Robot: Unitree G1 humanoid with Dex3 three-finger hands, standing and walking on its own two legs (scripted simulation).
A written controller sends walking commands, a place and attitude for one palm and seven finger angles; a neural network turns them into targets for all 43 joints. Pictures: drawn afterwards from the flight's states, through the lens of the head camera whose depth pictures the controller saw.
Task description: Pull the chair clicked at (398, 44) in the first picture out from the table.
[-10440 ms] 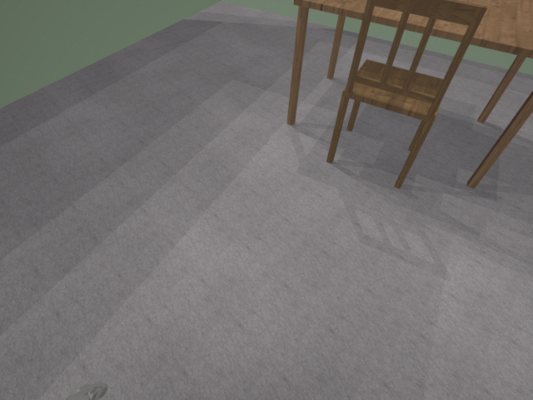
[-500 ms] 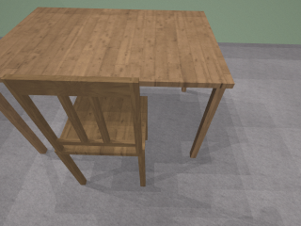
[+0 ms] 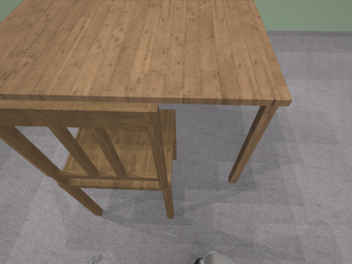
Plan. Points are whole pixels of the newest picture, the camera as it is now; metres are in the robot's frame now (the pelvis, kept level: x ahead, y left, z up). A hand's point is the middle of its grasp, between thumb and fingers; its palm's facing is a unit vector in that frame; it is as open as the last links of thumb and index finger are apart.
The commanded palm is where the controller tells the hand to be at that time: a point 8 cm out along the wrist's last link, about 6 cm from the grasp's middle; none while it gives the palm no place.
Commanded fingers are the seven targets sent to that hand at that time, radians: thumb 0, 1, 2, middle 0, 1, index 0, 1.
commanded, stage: come to a stop and stand still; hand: left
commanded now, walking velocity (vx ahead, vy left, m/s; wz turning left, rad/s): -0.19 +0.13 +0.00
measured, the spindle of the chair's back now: (77, 153) +0.40 +0.31 -0.07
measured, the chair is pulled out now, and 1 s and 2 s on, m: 0.00 0.00 0.00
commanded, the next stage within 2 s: look again from close up in 1.10 s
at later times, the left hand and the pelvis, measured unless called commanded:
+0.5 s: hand out of the picture -0.01 +0.25 -0.17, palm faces +0.03 -0.95 -0.30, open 7.4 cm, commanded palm none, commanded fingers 0.00 0.90 0.90 -0.20 -0.30 -0.20 -0.30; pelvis -0.04 +0.05 -0.01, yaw -2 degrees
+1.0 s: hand out of the picture +0.01 +0.27 -0.15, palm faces -0.10 -0.97 -0.21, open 7.3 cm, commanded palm none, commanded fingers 0.00 0.90 0.90 -0.20 -0.30 -0.20 -0.30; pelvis -0.07 +0.10 +0.01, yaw -5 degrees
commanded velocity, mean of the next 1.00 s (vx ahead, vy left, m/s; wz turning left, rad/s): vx -0.02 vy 0.01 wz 0.00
